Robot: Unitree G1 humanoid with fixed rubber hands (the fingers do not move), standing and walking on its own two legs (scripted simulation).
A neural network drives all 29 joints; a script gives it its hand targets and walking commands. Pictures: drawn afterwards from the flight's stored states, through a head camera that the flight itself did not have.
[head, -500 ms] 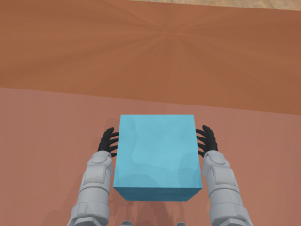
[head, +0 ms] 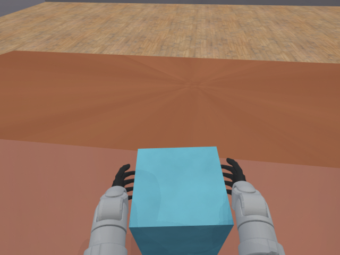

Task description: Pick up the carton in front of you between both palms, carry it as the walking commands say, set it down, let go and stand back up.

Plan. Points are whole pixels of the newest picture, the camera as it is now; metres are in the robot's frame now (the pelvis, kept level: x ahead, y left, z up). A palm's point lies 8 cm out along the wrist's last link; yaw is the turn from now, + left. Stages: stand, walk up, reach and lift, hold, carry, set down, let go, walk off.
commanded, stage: reach and lift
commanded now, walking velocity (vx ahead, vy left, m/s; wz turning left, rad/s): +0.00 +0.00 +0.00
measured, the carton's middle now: (178, 204) +0.30 +0.00 -0.05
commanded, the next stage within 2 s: hold in 0.84 s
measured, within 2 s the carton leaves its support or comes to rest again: neither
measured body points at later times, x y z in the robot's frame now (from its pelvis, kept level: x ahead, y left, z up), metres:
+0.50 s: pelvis +0.01 +0.01 +0.01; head -0.01 +0.01 +0.46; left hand +0.32 +0.15 +0.02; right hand +0.32 -0.15 +0.03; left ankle +0.03 +0.13 -0.74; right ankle +0.02 -0.13 -0.74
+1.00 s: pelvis +0.01 +0.00 +0.01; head -0.03 +0.00 +0.46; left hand +0.31 +0.15 +0.05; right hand +0.31 -0.15 +0.06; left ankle +0.03 +0.13 -0.74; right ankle +0.02 -0.13 -0.74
